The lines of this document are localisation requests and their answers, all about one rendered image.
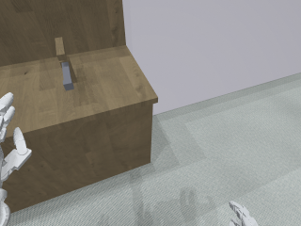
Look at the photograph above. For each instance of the robot right hand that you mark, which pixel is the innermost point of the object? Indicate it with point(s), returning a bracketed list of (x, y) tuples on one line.
[(243, 214)]

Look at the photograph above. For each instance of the robot left hand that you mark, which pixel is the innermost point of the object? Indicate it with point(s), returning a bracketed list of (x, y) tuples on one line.
[(17, 157)]

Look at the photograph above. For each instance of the tap lever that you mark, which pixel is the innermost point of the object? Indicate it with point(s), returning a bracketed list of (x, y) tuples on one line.
[(67, 83)]

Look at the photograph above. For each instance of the counter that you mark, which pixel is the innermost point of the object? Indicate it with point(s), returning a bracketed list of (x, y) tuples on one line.
[(81, 136)]

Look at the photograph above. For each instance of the left robot forearm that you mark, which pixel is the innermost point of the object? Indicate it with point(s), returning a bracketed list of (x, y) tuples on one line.
[(4, 209)]

